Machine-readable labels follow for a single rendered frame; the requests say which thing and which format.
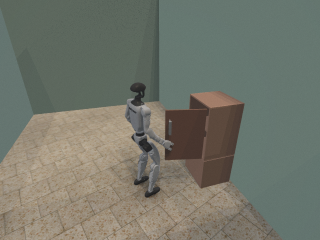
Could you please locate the cupboard door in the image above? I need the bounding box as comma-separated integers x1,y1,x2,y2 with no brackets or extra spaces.
165,109,207,160

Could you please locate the left robot upper arm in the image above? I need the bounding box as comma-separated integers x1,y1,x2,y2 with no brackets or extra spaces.
124,98,134,120

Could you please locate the robot right hand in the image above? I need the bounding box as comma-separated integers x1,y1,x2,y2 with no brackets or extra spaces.
163,140,174,151

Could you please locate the robot left shin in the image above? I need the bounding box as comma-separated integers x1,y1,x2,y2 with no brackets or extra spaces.
137,153,149,180

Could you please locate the handle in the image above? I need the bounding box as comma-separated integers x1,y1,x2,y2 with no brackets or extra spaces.
168,119,172,136

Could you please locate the right robot upper arm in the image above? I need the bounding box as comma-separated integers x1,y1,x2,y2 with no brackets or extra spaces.
141,106,151,135

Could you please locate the right robot foot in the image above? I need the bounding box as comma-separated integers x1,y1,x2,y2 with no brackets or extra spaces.
145,187,160,198

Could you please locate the right robot forearm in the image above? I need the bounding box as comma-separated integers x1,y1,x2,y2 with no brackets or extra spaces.
147,128,166,145

